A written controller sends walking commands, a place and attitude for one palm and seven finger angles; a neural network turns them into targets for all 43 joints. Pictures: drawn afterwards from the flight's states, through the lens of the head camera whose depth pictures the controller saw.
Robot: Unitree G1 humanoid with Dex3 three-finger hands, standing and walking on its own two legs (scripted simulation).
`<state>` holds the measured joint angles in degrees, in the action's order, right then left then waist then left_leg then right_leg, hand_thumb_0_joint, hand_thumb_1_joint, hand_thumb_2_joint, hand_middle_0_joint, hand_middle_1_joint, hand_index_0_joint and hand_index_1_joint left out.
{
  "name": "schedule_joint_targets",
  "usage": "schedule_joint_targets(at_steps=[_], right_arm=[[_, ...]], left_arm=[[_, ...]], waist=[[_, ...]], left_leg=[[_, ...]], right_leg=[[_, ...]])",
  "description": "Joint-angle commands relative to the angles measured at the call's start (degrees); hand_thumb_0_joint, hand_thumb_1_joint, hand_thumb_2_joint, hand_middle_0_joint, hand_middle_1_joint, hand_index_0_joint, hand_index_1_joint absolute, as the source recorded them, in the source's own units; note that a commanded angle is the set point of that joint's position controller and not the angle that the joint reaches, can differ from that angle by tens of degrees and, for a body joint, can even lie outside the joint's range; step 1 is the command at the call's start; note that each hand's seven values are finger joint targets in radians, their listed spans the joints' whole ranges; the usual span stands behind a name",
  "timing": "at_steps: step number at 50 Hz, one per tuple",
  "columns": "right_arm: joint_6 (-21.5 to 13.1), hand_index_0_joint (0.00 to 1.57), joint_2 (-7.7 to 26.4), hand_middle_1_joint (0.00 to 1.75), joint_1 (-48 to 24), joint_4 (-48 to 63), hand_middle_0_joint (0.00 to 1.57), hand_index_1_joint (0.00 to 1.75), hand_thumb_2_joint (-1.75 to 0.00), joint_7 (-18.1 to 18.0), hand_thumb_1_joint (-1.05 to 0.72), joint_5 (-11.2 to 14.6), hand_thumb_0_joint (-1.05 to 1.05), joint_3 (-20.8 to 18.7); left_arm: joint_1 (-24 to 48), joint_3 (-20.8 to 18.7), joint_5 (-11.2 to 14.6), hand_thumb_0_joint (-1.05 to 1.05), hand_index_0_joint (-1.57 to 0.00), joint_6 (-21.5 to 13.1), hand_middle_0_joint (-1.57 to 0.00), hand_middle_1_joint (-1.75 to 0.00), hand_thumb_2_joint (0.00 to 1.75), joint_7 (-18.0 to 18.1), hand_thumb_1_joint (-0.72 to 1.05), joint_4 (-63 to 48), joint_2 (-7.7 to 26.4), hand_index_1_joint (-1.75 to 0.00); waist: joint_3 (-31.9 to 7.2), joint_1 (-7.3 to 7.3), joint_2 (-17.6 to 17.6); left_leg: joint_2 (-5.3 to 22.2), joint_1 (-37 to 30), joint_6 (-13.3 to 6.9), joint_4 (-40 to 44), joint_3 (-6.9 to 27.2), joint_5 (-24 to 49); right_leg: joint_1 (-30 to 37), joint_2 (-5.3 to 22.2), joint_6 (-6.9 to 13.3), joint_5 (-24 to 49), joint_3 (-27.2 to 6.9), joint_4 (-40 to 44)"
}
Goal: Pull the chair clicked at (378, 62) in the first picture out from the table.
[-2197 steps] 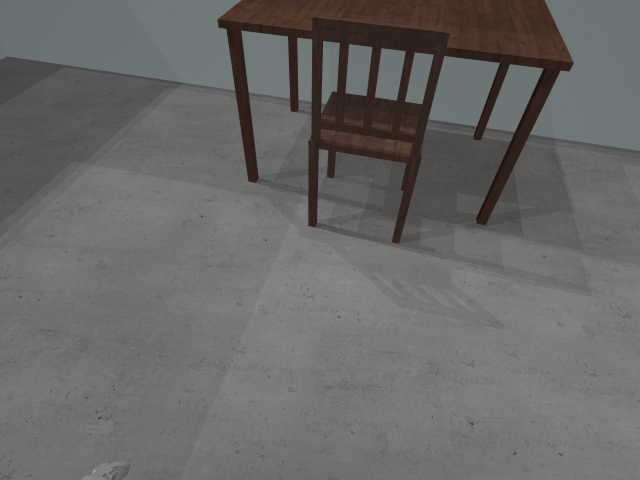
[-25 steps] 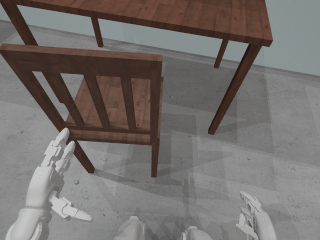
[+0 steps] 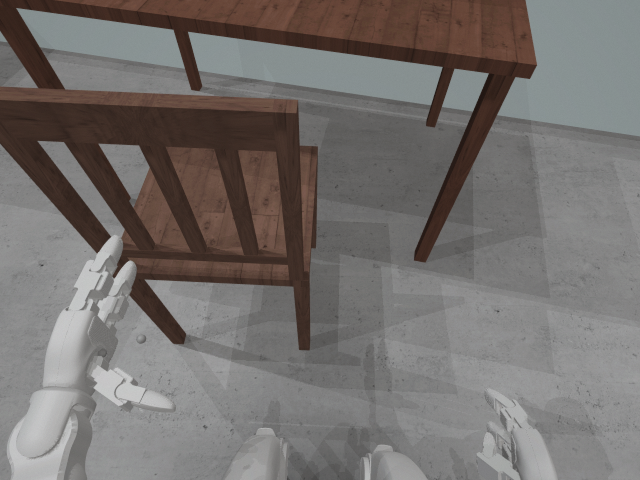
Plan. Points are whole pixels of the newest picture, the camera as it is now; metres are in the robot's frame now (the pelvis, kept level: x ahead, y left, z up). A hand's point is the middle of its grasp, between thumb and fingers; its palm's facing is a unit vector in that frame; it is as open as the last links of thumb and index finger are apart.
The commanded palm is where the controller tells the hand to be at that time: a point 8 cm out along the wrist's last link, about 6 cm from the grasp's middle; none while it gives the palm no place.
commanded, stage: aim the fingers beside a spindle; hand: left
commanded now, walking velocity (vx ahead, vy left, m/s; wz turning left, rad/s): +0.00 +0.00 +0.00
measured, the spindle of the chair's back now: (178, 204) +0.51 +0.25 -0.02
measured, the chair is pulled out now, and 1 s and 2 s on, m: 0.20 0.20 0.20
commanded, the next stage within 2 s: push the fingers through the gap in 1.98 s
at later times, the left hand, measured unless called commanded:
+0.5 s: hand (139, 312) +0.31 +0.24 +0.02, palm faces +0.02 -1.00 -0.05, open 16.9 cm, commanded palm +0.29 +0.29 +0.02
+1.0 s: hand (143, 286) +0.35 +0.26 +0.00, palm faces +0.03 -1.00 -0.05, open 16.9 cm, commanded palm +0.34 +0.29 +0.00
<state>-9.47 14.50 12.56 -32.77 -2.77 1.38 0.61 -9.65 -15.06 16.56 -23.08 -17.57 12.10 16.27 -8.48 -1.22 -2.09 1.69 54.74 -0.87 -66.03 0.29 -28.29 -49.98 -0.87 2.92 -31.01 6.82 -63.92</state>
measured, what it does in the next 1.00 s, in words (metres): stands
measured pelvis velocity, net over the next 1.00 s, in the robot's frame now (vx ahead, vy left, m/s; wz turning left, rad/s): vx -0.01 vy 0.03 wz -0.03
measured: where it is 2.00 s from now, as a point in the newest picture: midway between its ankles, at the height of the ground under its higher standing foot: outside the picture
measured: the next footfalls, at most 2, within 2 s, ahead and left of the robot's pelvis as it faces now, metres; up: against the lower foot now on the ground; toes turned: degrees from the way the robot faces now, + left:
none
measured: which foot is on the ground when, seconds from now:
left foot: down 0.00-1.00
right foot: down 0.00-1.00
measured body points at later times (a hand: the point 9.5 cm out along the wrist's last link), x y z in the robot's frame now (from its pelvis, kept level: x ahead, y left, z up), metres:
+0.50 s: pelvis -0.01 +0.01 -0.01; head +0.09 +0.02 +0.43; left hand +0.30 +0.29 +0.03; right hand +0.14 -0.25 -0.10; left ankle +0.03 +0.11 -0.65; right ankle +0.00 -0.09 -0.65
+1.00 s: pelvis -0.01 +0.03 -0.02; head +0.10 +0.05 +0.41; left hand +0.35 +0.31 +0.00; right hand +0.12 -0.23 -0.12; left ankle +0.03 +0.11 -0.65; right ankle +0.00 -0.09 -0.65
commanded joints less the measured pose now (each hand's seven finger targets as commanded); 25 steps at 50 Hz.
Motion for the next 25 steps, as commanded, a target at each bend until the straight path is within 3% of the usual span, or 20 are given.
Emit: schedule_joint_targets(at_steps=[1,4,9,13,16,19,22,25], right_arm=[[-2.65,0.20,7.85,0.30,-0.82,7.50,0.20,0.30,-0.90,-0.95,-0.90,0.44,0.00,-3.28],[-2.83,0.20,8.17,0.30,-0.44,6.78,0.20,0.30,-0.90,-1.27,-0.90,0.27,0.00,-3.23],[-3.68,0.20,8.28,0.30,0.03,5.63,0.20,0.30,-0.90,-1.27,-0.90,0.33,0.00,-3.18],[-3.36,0.20,9.11,0.30,0.53,5.31,0.20,0.30,-0.90,-1.36,-0.90,0.42,0.00,-3.28],[-2.85,0.20,9.28,0.30,0.51,5.75,0.20,0.30,-0.90,-1.23,-0.90,0.43,0.00,-3.25],[-2.87,0.20,8.96,0.30,0.42,6.06,0.20,0.30,-0.90,-1.07,-0.90,0.16,0.00,-3.23],[-2.68,0.20,8.98,0.30,0.90,5.70,0.20,0.30,-0.90,-0.97,-0.90,-0.05,0.00,-3.30],[-2.21,0.20,9.20,0.30,1.18,5.12,0.20,0.30,-0.90,-0.79,-0.90,-0.16,0.00,-3.09]], left_arm=[[6.54,-6.33,1.91,0.00,-0.06,-3.52,-0.06,-0.08,0.30,-1.28,-0.50,-7.08,10.79,-0.08],[10.66,-9.06,2.37,0.00,-0.06,-5.42,-0.06,-0.08,0.30,-1.67,-0.50,-7.76,14.20,-0.08],[13.77,-6.07,2.68,0.00,-0.06,-6.93,-0.06,-0.08,0.30,-3.01,-0.50,-4.79,11.45,-0.08],[14.21,-7.01,2.47,0.00,-0.06,-5.33,-0.06,-0.08,0.30,-3.92,-0.50,-0.27,12.92,-0.08],[16.62,-8.56,2.38,0.00,-0.06,-4.43,-0.06,-0.08,0.30,-3.77,-0.50,0.68,14.60,-0.08],[18.81,-8.72,2.14,0.00,-0.06,-5.47,-0.06,-0.08,0.30,-2.96,-0.50,-1.86,14.84,-0.08],[19.98,-10.18,2.02,0.00,-0.06,-6.60,-0.06,-0.08,0.30,-1.96,-0.50,-1.47,16.21,-0.08],[22.11,-8.63,1.34,0.00,-0.06,-6.43,-0.06,-0.08,0.30,-1.99,-0.50,2.37,14.83,-0.08]], waist=[[-14.18,-0.31,0.77],[-16.15,-0.19,-0.58],[-16.22,-1.26,-1.50],[-16.04,-1.13,0.07],[-16.38,-0.53,-1.07],[-19.08,-0.15,-3.46],[-19.83,-0.12,-2.68],[-17.75,-1.15,-2.45]], left_leg=[[-1.43,-7.87,-1.15,6.54,1.21,13.95],[-1.13,-7.65,-1.21,5.65,1.19,14.40],[-1.02,-9.19,-1.26,5.45,1.60,14.17],[-0.91,-7.77,-1.38,5.31,1.77,13.52],[-0.97,-7.50,-1.18,5.75,1.74,12.39],[-0.87,-9.81,-1.16,5.85,1.99,14.12],[-0.70,-10.28,-0.99,5.71,2.23,15.26],[-0.59,-9.21,-0.83,5.47,2.64,13.65]], right_leg=[[9.80,0.46,-2.60,15.72,-7.73,10.56],[10.07,0.50,-2.45,15.66,-8.30,9.86],[6.89,0.10,-2.40,15.02,-7.51,9.09],[6.17,0.09,-2.37,14.19,-7.31,8.72],[5.67,0.21,-2.25,12.64,-6.91,8.42],[5.15,0.08,-2.02,13.79,-6.40,7.36],[5.05,-0.12,-1.95,14.66,-6.04,6.75],[1.88,-0.33,-1.96,12.78,-5.47,6.15]])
